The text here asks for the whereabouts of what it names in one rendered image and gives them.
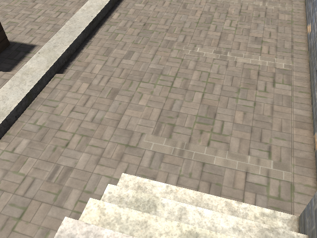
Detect stairs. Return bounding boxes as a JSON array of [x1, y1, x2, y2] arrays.
[[53, 173, 309, 238]]

